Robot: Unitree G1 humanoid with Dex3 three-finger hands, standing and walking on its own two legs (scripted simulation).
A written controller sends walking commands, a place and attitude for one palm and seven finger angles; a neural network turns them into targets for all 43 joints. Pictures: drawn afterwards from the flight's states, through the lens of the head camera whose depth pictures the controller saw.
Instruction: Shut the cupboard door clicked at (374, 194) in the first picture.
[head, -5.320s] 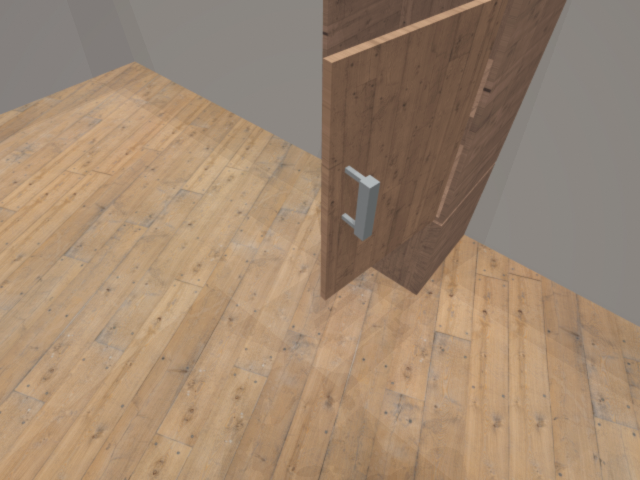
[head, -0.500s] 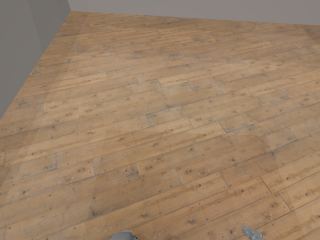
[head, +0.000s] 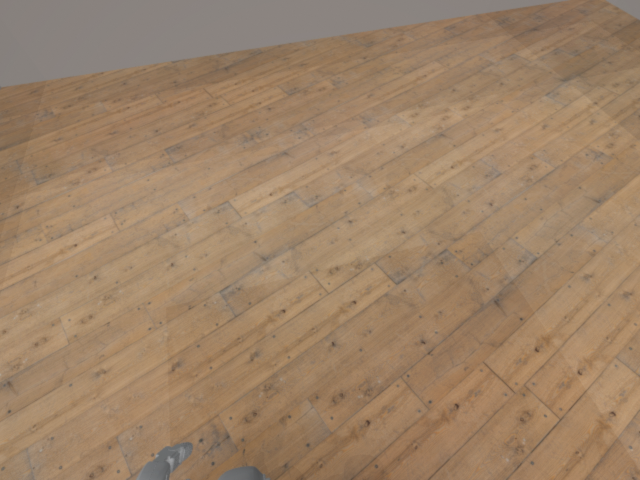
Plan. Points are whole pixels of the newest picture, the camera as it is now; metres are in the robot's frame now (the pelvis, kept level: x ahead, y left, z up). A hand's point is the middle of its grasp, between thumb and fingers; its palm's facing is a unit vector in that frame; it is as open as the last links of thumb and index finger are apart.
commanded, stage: walk around to get in front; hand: left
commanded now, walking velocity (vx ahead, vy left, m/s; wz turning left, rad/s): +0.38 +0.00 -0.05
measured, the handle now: out of the picture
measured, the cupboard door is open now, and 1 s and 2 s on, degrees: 80 80 80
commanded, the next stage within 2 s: walk to a spot facing it in 0.36 s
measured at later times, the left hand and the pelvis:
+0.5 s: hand (207, 387) +0.27 +0.19 -0.17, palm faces +0.00 -0.99 -0.16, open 7.3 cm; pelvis +0.25 +0.02 +0.01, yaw -4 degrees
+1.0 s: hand (233, 297) +0.44 +0.17 -0.18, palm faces +0.23 -0.96 -0.18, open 7.2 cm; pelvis +0.39 -0.02 +0.00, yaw +13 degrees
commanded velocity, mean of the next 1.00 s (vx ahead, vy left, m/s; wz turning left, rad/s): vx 0.15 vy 0.00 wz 0.28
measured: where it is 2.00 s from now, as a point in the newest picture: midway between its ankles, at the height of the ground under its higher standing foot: (351, 374)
